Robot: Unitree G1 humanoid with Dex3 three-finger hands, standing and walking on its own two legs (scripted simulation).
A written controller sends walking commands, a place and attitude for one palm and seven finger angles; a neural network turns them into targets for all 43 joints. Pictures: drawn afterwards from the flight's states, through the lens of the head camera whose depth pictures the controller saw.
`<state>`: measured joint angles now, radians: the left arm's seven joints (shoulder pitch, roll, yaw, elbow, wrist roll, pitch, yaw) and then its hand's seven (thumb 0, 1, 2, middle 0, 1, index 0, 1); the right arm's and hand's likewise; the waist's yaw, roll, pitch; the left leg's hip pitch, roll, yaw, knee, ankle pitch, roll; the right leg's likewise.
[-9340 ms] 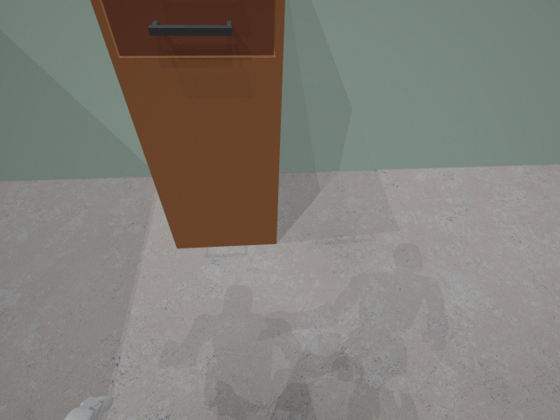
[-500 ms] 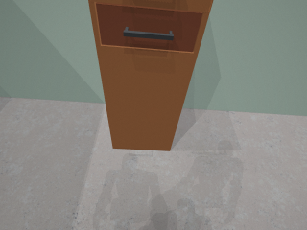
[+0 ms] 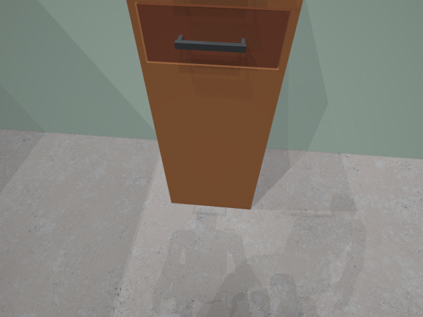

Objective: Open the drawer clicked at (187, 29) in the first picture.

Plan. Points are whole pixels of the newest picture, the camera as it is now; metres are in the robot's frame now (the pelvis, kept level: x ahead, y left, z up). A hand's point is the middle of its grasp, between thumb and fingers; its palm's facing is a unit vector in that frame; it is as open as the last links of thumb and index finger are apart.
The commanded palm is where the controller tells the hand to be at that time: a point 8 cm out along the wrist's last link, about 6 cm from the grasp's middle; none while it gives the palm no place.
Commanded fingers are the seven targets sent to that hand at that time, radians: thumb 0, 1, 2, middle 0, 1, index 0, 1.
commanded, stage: come to a stop and stand still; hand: left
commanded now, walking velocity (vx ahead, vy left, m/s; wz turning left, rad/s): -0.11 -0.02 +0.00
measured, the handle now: (211, 43) +0.74 +0.06 +0.15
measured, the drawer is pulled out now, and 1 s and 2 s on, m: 0.00 0.00 0.00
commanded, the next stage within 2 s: look again from close up in 0.92 s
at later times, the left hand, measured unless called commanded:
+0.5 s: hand out of the picture +0.03 +0.20 -0.17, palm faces +0.00 -0.97 -0.24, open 7.4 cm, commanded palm none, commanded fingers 0.00 0.90 0.90 -0.20 -0.30 -0.20 -0.30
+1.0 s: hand out of the picture -0.02 +0.13 -0.18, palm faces +0.02 -0.99 -0.15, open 7.4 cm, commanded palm none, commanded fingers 0.00 0.90 0.90 -0.20 -0.30 -0.20 -0.30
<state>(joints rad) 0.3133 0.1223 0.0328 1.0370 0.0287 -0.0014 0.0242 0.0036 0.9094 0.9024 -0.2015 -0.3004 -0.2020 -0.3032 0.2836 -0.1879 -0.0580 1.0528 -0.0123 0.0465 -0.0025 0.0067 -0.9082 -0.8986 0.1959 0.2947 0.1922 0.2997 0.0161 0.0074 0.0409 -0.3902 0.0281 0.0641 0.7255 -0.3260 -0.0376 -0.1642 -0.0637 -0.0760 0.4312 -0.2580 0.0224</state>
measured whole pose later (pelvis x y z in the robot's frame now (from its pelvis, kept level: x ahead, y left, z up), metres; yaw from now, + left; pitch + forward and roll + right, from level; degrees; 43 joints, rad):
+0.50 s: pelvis -0.02 +0.01 -0.01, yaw -2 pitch +0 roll +1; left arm 0.23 0.18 0.05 1.00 0.03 0.03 0.01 0.00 0.90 0.90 -0.20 -0.30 -0.20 -0.30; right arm 0.17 -0.17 -0.05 1.03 -0.02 0.03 -0.03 0.00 -0.91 -0.90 0.20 0.30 0.20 0.30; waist 0.00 0.01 0.05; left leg -0.31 0.02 0.12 0.48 -0.17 0.02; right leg -0.20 -0.04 -0.03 0.51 -0.32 0.01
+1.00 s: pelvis -0.01 -0.02 +0.00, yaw -1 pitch -1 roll +0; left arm 0.32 0.11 0.00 1.12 0.00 0.00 0.03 0.00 0.91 0.90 -0.20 -0.30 -0.20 -0.30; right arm 0.34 -0.10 -0.01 1.17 -0.01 0.02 -0.03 0.01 -0.91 -0.90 0.20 0.29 0.19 0.30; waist -0.02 0.00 0.04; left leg -0.24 0.06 0.07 0.42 -0.16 -0.02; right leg -0.11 0.01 -0.07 0.41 -0.29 -0.03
